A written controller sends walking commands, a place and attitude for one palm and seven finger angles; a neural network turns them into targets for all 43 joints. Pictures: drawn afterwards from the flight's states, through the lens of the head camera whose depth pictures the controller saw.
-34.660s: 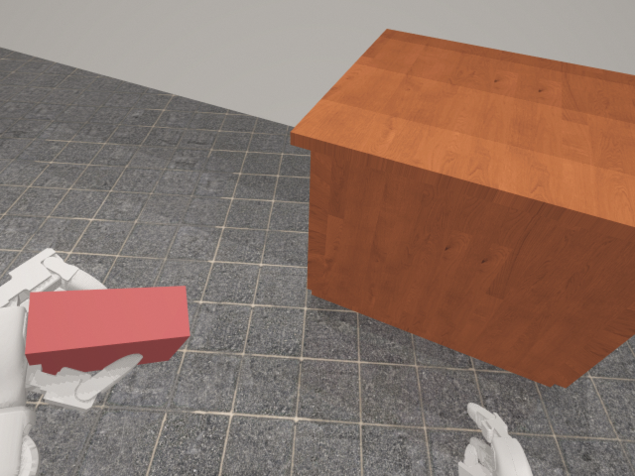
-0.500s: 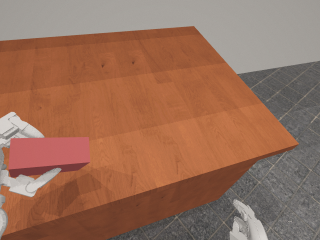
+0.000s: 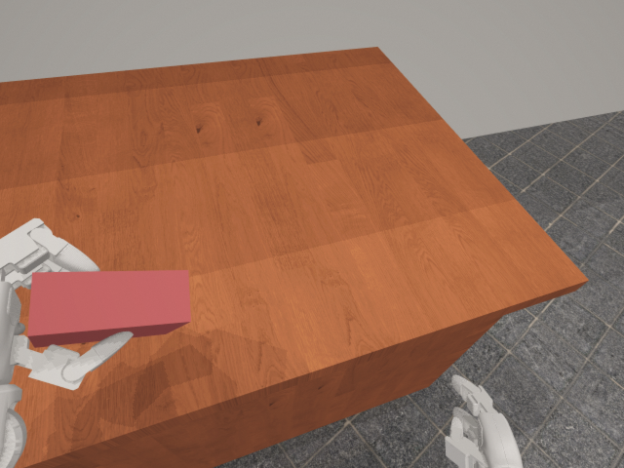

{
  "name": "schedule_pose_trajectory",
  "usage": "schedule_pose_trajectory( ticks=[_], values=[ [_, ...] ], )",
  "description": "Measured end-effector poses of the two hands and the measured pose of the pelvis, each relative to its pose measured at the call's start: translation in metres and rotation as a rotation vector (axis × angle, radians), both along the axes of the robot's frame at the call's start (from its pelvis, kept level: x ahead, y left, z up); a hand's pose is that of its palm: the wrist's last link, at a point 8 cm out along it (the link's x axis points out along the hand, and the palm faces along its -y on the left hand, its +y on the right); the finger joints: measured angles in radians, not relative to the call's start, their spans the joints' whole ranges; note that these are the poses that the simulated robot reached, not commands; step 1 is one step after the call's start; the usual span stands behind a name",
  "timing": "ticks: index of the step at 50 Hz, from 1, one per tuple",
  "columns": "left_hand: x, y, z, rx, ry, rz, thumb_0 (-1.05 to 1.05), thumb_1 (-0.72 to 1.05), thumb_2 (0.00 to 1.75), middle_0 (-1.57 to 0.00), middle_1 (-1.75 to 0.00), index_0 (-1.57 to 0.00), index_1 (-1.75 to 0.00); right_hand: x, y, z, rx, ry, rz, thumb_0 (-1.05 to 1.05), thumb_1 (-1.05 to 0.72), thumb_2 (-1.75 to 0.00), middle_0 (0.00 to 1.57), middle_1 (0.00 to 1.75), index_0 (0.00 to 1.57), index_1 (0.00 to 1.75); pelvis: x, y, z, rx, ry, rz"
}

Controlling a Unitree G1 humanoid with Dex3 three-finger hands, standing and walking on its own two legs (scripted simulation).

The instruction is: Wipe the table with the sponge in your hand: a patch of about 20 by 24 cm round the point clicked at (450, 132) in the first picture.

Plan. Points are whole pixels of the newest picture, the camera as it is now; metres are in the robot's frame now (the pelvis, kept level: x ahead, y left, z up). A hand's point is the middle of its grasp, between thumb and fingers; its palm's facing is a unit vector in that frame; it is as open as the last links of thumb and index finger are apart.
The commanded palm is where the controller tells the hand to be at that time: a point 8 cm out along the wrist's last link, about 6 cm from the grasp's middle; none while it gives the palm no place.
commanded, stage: look again from close up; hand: left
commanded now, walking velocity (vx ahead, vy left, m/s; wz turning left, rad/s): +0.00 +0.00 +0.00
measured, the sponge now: (134, 307) +0.24 +0.21 +0.12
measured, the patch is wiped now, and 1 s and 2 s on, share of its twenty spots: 0.00 0.00 0.00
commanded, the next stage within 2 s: turn the palm down, sponge in hand in 0.34 s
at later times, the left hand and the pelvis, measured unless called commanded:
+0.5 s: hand (61, 278) +0.23 +0.26 +0.18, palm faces +0.38 -0.76 -0.53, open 9.4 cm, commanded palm +0.15 +0.28 +0.18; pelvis +0.00 -0.01 +0.00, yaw +2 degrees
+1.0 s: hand (60, 320) +0.20 +0.24 +0.17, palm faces +0.43 -0.55 -0.72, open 9.4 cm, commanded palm +0.16 +0.25 +0.19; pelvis -0.03 -0.07 -0.02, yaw +3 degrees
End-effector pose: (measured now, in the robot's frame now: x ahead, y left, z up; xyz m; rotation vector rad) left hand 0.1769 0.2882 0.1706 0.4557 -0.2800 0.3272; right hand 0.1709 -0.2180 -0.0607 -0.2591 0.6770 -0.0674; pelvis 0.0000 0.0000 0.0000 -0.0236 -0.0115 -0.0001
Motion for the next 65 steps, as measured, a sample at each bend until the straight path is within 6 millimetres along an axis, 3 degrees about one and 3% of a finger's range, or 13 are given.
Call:
schedule_pose_trajectory(
  ticks=[11, 22, 26, 29, 32, 38, 45, 50, 55, 60, 65],
  values=[
    [0.005, 0.0, -0.009, -0.009, 0.058, 0.015, -0.01, -0.45, 1.06, -0.81, -1.4, -0.81, -1.4, -0.002, -0.004, -0.001, 0.015, 0.0, -0.028, 0.01, -0.91, -0.9, 0.2, 0.3, 0.2, 0.3, 0.0, -0.002, 0.001, 0.0, 0.0, -0.004],
    [0.001, -0.007, 0.0, 0.007, 0.035, 0.0, -0.01, -0.45, 1.06, -0.81, -1.4, -0.81, -1.4, -0.002, -0.012, 0.0, 0.004, 0.0, -0.036, 0.01, -0.91, -0.9, 0.2, 0.3, 0.2, 0.3, 0.001, -0.006, 0.001, -0.001, -0.001, -0.002],
    [0.019, 0.012, 0.034, 0.22, -0.025, 0.026, -0.01, -0.46, 1.06, -0.81, -1.39, -0.82, -1.4, -0.001, -0.009, -0.009, -0.034, 0.024, 0.081, 0.01, -0.91, -0.9, 0.2, 0.3, 0.2, 0.3, -0.007, -0.012, -0.004, 0.011, -0.007, 0.036],
    [0.022, 0.022, 0.046, 0.126, -0.018, 0.079, -0.01, -0.46, 1.06, -0.81, -1.4, -0.81, -1.4, 0.003, -0.011, -0.013, 0.004, 0.013, 0.094, 0.01, -0.9, -0.9, 0.2, 0.3, 0.2, 0.3, -0.01, -0.016, -0.007, 0.023, -0.005, 0.014],
    [0.016, 0.009, 0.035, 0.072, 0.09, 0.071, -0.01, -0.45, 1.06, -0.8, -1.4, -0.81, -1.4, 0.009, -0.015, -0.013, 0.046, -0.039, 0.078, 0.01, -0.9, -0.9, 0.2, 0.3, 0.2, 0.3, -0.012, -0.018, -0.008, 0.024, -0.016, 0.007],
    [-0.013, -0.035, 0.003, 0.198, 0.274, 0.014, -0.01, -0.45, 1.06, -0.8, -1.4, -0.81, -1.41, 0.017, -0.022, -0.012, 0.062, -0.092, 0.087, 0.01, -0.91, -0.9, 0.2, 0.3, 0.2, 0.3, -0.022, -0.031, -0.013, 0.035, -0.027, 0.017],
    [-0.033, -0.031, 0.026, 0.278, 0.096, 0.186, -0.01, -0.46, 1.06, -0.81, -1.4, -0.82, -1.4, 0.016, -0.035, -0.021, 0.026, -0.057, 0.134, 0.01, -0.91, -0.9, 0.2, 0.3, 0.2, 0.3, -0.032, -0.06, -0.019, 0.03, -0.035, 0.056],
    [-0.022, -0.023, 0.03, 0.328, 0.244, 0.283, -0.01, -0.46, 1.06, -0.81, -1.4, -0.81, -1.4, 0.014, -0.049, -0.032, 0.043, -0.033, 0.103, 0.01, -0.9, -0.9, 0.2, 0.3, 0.2, 0.3, -0.033, -0.07, -0.02, 0.028, -0.045, 0.06],
    [0.001, -0.043, 0.02, 0.42, 0.41, 0.175, -0.01, -0.46, 1.06, -0.8, -1.4, -0.81, -1.4, 0.013, -0.066, -0.04, 0.063, -0.036, 0.031, 0.01, -0.9, -0.9, 0.2, 0.3, 0.2, 0.3, -0.029, -0.074, -0.02, 0.033, -0.043, 0.039],
    [0.009, -0.072, 0.029, 0.501, 0.305, 0.04, -0.01, -0.46, 1.06, -0.81, -1.4, -0.81, -1.4, 0.012, -0.081, -0.042, 0.043, -0.017, -0.011, 0.01, -0.91, -0.9, 0.2, 0.3, 0.2, 0.3, -0.016, -0.077, -0.022, 0.04, -0.02, 0.018],
    [0.007, -0.063, 0.044, 0.544, 0.242, 0.135, -0.01, -0.46, 1.06, -0.81, -1.4, -0.81, -1.4, 0.015, -0.09, -0.045, 0.023, 0.023, -0.034, 0.01, -0.91, -0.9, 0.2, 0.3, 0.2, 0.3, -0.003, -0.073, -0.022, 0.04, -0.006, 0.008]
  ],
)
